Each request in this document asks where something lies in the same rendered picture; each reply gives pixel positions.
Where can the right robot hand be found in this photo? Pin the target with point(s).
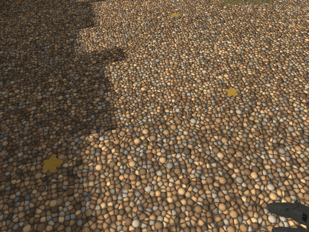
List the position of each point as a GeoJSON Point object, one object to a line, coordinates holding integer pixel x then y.
{"type": "Point", "coordinates": [296, 211]}

